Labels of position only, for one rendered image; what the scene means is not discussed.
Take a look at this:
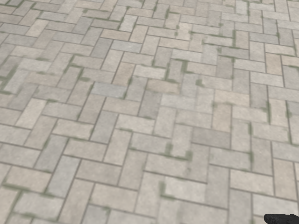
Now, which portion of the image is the right robot hand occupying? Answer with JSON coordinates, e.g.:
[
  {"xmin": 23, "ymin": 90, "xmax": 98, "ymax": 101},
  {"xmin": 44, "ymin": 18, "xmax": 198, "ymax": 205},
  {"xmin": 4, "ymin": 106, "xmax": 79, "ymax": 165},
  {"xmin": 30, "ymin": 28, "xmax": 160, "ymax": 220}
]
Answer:
[{"xmin": 263, "ymin": 214, "xmax": 299, "ymax": 224}]

